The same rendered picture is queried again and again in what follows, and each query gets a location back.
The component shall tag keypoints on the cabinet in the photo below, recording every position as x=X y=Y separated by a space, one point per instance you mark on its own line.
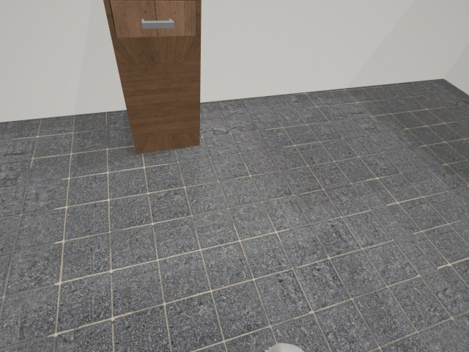
x=160 y=78

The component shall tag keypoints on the drawer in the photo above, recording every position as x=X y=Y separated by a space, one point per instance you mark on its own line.
x=128 y=14

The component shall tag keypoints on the handle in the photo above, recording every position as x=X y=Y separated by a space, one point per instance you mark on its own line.
x=157 y=24

